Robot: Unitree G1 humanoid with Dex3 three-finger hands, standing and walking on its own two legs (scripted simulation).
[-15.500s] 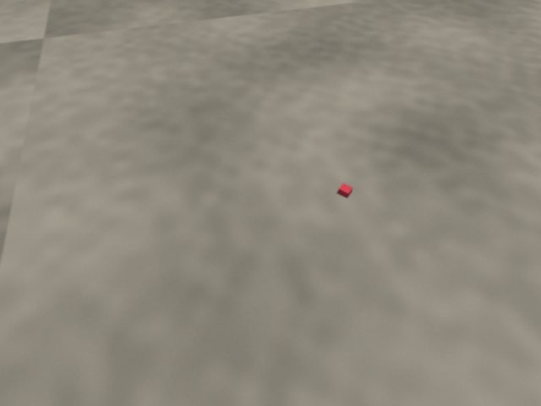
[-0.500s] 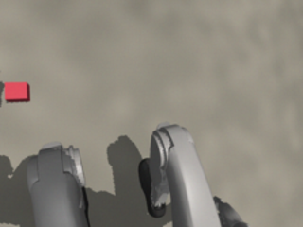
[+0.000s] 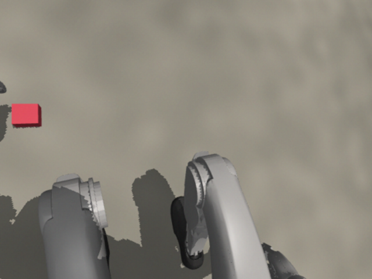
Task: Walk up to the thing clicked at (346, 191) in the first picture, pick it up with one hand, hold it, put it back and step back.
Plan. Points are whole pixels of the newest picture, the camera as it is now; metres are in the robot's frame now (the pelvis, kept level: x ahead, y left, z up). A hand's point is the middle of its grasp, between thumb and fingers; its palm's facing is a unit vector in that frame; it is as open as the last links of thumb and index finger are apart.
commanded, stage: rise first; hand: left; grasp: from above
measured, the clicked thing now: (27, 115) +0.49 +0.29 -0.30
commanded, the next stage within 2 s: approach in 0.30 s
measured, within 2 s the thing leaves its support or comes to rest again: neither
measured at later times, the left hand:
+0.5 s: hand out of the picture +0.44 +0.34 -0.17, palm faces -0.46 -0.05 -0.89, open 12.4 cm
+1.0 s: hand (16, 95) +0.49 +0.28 -0.16, palm faces -0.48 -0.02 -0.88, open 12.1 cm
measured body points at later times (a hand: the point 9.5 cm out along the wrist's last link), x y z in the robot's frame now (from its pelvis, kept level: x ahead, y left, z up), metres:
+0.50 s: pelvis +0.00 +0.00 +0.00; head +0.24 +0.09 +0.37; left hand +0.46 +0.34 -0.12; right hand +0.05 -0.27 -0.09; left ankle +0.07 +0.12 -0.28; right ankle +0.10 -0.13 -0.28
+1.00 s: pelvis +0.00 +0.00 +0.01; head +0.25 +0.06 +0.38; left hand +0.51 +0.27 -0.11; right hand +0.02 -0.27 -0.08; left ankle +0.07 +0.12 -0.28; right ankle +0.10 -0.13 -0.28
